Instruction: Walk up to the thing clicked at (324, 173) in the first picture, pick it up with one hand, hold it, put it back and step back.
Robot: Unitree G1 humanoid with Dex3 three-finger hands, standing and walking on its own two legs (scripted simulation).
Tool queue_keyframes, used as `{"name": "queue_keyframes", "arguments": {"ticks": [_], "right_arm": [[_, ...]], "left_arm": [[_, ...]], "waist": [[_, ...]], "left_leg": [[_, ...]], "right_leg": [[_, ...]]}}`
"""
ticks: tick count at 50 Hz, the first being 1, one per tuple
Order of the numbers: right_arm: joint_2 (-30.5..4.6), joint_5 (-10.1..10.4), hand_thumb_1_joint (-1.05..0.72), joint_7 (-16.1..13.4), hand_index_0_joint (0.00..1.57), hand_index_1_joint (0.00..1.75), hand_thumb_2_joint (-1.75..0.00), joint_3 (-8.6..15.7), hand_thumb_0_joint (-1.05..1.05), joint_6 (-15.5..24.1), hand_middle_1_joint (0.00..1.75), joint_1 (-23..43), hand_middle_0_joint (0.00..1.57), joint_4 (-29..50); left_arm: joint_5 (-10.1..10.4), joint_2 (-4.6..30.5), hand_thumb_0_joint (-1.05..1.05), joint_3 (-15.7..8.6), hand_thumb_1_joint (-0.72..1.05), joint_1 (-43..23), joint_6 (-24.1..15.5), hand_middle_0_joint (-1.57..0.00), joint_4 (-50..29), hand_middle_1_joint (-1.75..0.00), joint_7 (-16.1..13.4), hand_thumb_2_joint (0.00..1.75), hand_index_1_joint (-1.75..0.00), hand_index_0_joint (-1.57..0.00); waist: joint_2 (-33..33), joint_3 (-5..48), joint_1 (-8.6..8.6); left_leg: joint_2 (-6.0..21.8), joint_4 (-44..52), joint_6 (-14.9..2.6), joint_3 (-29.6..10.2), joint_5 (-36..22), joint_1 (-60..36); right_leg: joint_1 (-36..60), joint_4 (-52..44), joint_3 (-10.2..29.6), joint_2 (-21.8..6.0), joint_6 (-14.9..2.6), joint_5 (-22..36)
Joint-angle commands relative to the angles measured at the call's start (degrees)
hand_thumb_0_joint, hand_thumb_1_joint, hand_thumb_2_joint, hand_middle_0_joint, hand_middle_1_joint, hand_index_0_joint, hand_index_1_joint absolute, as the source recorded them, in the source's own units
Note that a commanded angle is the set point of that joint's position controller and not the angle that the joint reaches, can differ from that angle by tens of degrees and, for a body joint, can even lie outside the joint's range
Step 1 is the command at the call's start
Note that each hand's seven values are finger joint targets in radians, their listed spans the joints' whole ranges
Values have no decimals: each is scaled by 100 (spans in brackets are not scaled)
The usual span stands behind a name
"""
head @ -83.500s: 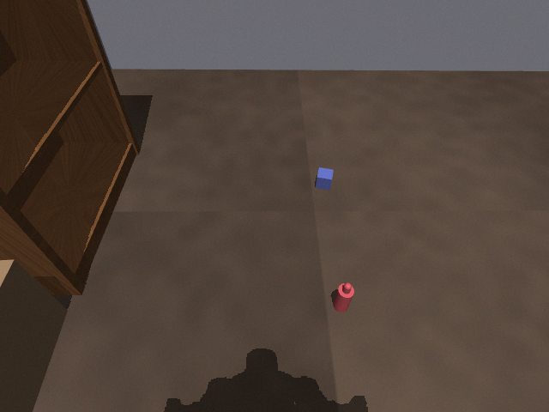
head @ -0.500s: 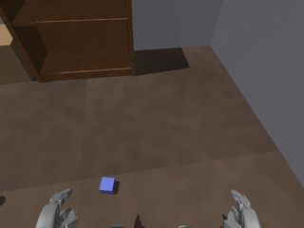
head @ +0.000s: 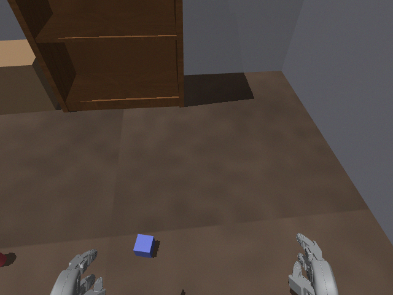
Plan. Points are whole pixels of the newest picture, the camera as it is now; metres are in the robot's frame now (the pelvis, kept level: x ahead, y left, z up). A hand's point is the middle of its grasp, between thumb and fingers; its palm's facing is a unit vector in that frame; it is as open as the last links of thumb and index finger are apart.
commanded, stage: home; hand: left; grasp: from above
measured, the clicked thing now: (144, 246) +0.47 +0.21 -0.68
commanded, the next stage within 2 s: stand in 1.58 s
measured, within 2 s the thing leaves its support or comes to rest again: neither
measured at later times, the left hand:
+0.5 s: hand (103, 294) +0.16 +0.18 -0.05, palm faces +0.04 -0.98 -0.20, open 8.3 cm
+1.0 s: hand (102, 284) +0.18 +0.18 -0.05, palm faces +0.04 -0.98 -0.20, open 7.6 cm
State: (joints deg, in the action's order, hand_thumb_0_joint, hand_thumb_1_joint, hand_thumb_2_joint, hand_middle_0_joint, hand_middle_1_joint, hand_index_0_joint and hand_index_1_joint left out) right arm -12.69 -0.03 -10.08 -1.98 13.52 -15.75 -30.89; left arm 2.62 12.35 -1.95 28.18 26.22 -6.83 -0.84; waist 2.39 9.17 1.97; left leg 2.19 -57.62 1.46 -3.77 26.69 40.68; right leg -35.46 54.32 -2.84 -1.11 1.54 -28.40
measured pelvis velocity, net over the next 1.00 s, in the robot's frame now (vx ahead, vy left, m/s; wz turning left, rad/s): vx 0.02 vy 0.00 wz -0.01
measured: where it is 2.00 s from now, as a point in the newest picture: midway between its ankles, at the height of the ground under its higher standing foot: outside the picture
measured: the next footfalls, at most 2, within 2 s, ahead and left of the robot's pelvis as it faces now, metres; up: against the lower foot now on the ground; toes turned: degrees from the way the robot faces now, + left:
none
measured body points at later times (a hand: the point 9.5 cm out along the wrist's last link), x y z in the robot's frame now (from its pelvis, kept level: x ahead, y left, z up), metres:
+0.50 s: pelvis +0.00 +0.00 +0.00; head +0.02 +0.00 +0.45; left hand +0.16 +0.23 -0.03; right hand +0.16 -0.25 -0.06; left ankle +0.02 +0.13 -0.68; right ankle -0.01 -0.14 -0.68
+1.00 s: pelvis +0.02 +0.00 +0.00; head +0.04 +0.01 +0.45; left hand +0.17 +0.23 -0.03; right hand +0.17 -0.25 -0.07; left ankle +0.02 +0.13 -0.68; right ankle -0.01 -0.14 -0.68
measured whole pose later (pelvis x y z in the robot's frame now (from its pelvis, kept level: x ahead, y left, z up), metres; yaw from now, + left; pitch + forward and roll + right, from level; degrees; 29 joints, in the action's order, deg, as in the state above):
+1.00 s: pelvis +0.02 +0.00 +0.00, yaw -1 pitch +11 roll -2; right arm -12.7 0.1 -10.1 -1.5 13.3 -16.0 -31.3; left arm 3.2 13.0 -1.9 28.4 26.0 -7.3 -0.9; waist 2.6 9.5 2.0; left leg 2.3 -58.2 1.3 -3.2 28.4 40.8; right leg -35.7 54.6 -2.3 -1.0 1.7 -29.8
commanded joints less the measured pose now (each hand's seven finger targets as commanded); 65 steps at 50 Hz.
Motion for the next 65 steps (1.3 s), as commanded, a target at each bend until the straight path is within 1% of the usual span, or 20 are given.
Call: {"name": "queue_keyframes", "arguments": {"ticks": [1, 13, 20, 21, 23, 26, 28, 29, 30, 33, 40, 41, 45, 52, 53, 54, 58, 59, 61, 65], "right_arm": [[-687, 23, -90, -91, 20, 30, -90, 317, 0, 329, 30, 373, 20, 926], [-701, 32, -90, -108, 20, 30, -90, 322, 0, 363, 30, 331, 20, 908], [-718, 32, -90, -114, 20, 30, -90, 325, 0, 397, 30, 386, 20, 887], [-709, 29, -90, -109, 20, 30, -90, 328, 0, 404, 30, 357, 20, 892], [-681, 33, -90, -123, 20, 30, -90, 319, 0, 388, 30, 386, 20, 910], [-676, 40, -90, -123, 20, 30, -90, 311, 0, 392, 30, 378, 20, 922], [-672, 33, -90, -129, 20, 30, -90, 317, 0, 407, 30, 359, 20, 904], [-723, 36, -90, -125, 20, 30, -90, 342, 0, 398, 30, 347, 20, 876], [-678, 38, -90, -123, 20, 30, -90, 316, 0, 390, 30, 369, 20, 901], [-701, 42, -90, -127, 20, 30, -90, 341, 0, 379, 30, 346, 20, 882], [-698, 34, -90, -114, 20, 30, -90, 336, 0, 338, 30, 325, 20, 891], [-758, 27, -90, -128, 20, 30, -90, 388, 0, 334, 30, 283, 20, 855], [-731, 33, -90, -104, 20, 30, -90, 365, 0, 299, 30, 306, 20, 881], [-749, 37, -90, -80, 20, 30, -90, 376, 0, 256, 30, 295, 20, 868], [-697, 29, -90, -69, 20, 30, -90, 349, 0, 257, 30, 290, 20, 918], [-748, 25, -90, -83, 20, 30, -90, 404, 0, 243, 30, 258, 20, 871], [-709, 26, -90, -59, 20, 30, -90, 374, 0, 221, 30, 284, 20, 905], [-753, 31, -90, -66, 20, 30, -90, 398, 0, 210, 30, 278, 20, 898], [-683, 35, -90, -58, 20, 30, -90, 358, 0, 226, 30, 311, 20, 965], [-716, 38, -90, -64, 20, 30, -90, 378, 0, 204, 30, 312, 20, 960]], "left_arm": [[-38, 592, 0, -340, 74, -102, -273, -18, -1154, -27, -73, 81, -27, -18], [14, 607, 0, -341, 75, -115, -277, -18, -1116, -27, -49, 81, -27, -18], [5, 629, 0, -376, 73, -91, -255, -18, -1029, -27, -31, 80, -27, -18], [-1, 644, 0, -359, 78, -185, -272, -19, -1195, -28, -31, 83, -28, -19], [-8, 636, 0, -337, 71, -187, -272, -18, -1182, -27, -36, 79, -27, -18], [14, 635, 0, -387, 77, -167, -267, -19, -1159, -28, -44, 82, -28, -19], [-4, 575, 0, -315, 75, -96, -258, -18, -1165, -27, -41, 81, -27, -18], [7, 733, 0, -455, 75, -50, -257, -18, -1151, -27, -44, 81, -27, -18], [-8, 565, 0, -260, 77, -118, -276, -19, -1200, -28, -41, 82, -28, -19], [6, 683, 0, -393, 82, -73, -292, -19, -1192, -29, -51, 85, -29, -19], [25, 599, 0, -293, 85, -70, -339, -19, -1224, -29, -51, 87, -29, -19], [12, 692, 0, -383, 89, -3, -317, -20, -1115, -30, -58, 89, -30, -20], [6, 659, 0, -303, 89, -35, -313, -20, -1164, -30, -55, 89, -30, -20], [30, 702, 0, -379, 90, 35, -286, -20, -1126, -30, -75, 90, -30, -20], [36, 566, 0, -255, 90, 18, -291, -20, -1215, -30, -58, 90, -30, -20], [23, 684, 0, -411, 90, 87, -288, -20, -1062, -30, -78, 90, -30, -20], [26, 581, 0, -277, 90, 6, -313, -20, -1187, -30, -58, 90, -30, -20], [37, 652, 0, -345, 90, 1, -303, -20, -1086, -30, -64, 90, -30, -20], [55, 588, 0, -299, 90, -73, -301, -20, -1239, -30, -68, 90, -30, -20], [32, 697, 0, -400, 90, -5, -312, -20, -1180, -30, -75, 90, -30, -20]], "waist": [[125, 424, 56], [31, 453, 27], [-28, 281, 35], [134, 342, 20], [1, 342, 27], [-105, 328, 36], [-51, 418, 39], [47, 433, -7], [48, 384, 27], [82, 489, 16], [-30, 535, 42], [-37, 608, 53], [72, 514, 46], [50, 575, 17], [61, 614, 30], [-35, 651, 44], [135, 609, 3], [37, 588, 61], [23, 542, 26], [-37, 547, 11]], "left_leg": [[-163, 987, -175, 109, -1025, -849], [-166, 940, -182, 135, -992, -779], [-165, 985, -194, 158, -630, -685], [-167, 993, -183, 150, -681, -716], [-170, 941, -194, 183, -763, -705], [-202, 859, -214, 256, -705, -619], [-187, 883, -201, 223, -803, -702], [-180, 920, -197, 186, -773, -710], [-169, 906, -182, 197, -926, -736], [-167, 874, -186, 190, -1028, -777], [-163, 767, -197, 192, -1443, -839], [-152, 776, -195, 168, -1486, -877], [-140, 812, -171, 137, -1577, -881], [-123, 795, -165, 101, -1770, -907], [-125, 765, -163, 125, -1869, -958], [-126, 726, -175, 140, -1865, -937], [-111, 800, -141, 106, -1815, -944], [-122, 779, -163, 111, -1678, -909], [-135, 775, -169, 146, -1599, -818], [-146, 745, -190, 174, -1487, -779]], "right_leg": [[-18, -866, -184, 266, -132, 1081], [-36, -878, -166, 259, -115, 1041], [-111, -952, -148, 246, -106, 718], [-116, -911, -136, 243, -118, 777], [-125, -960, -138, 245, -106, 828], [-84, -1046, -76, 209, -82, 802], [-72, -958, -104, 221, -96, 890], [-50, -917, -115, 225, -107, 858], [-78, -902, -133, 233, -114, 987], [-8, -859, -116, 237, -114, 1078], [73, -837, -113, 234, -90, 1499], [88, -788, -116, 242, -99, 1514], [49, -764, -142, 252, -116, 1559], [133, -724, -156, 256, -120, 1693], [144, -724, -159, 257, -111, 1806], [177, -727, -135, 250, -106, 1823], [104, -688, -165, 259, -136, 1690], [62, -744, -141, 258, -114, 1620], [58, -767, -144, 242, -107, 1599], [100, -806, -115, 224, -103, 1531]]}}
